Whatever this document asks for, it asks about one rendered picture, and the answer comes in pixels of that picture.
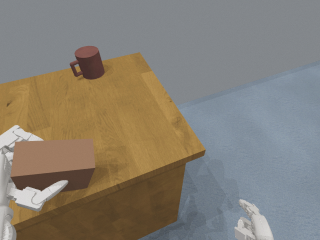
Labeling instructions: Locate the table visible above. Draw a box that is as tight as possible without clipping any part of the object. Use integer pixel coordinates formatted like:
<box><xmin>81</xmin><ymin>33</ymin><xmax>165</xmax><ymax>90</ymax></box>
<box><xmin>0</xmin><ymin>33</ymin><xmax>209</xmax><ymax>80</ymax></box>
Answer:
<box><xmin>0</xmin><ymin>52</ymin><xmax>206</xmax><ymax>240</ymax></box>

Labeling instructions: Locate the right robot hand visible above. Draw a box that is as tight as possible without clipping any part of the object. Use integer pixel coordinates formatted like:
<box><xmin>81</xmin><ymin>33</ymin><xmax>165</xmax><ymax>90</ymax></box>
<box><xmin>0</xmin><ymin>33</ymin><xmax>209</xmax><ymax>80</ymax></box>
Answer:
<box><xmin>234</xmin><ymin>199</ymin><xmax>274</xmax><ymax>240</ymax></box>

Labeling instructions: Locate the robot left forearm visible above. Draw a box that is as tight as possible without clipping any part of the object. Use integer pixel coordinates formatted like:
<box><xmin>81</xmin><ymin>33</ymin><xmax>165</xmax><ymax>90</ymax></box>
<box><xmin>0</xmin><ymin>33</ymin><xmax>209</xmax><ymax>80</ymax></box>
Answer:
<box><xmin>0</xmin><ymin>205</ymin><xmax>17</xmax><ymax>240</ymax></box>

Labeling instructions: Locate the left robot hand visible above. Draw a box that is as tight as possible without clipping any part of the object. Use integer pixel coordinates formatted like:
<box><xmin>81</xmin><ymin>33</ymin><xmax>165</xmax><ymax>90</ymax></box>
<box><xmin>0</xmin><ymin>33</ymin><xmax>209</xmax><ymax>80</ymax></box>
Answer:
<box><xmin>0</xmin><ymin>125</ymin><xmax>69</xmax><ymax>212</ymax></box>

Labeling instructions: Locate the sponge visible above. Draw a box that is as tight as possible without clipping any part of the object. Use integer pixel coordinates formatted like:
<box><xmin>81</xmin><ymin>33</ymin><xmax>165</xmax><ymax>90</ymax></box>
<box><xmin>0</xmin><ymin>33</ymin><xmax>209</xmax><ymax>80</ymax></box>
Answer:
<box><xmin>10</xmin><ymin>138</ymin><xmax>96</xmax><ymax>193</ymax></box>

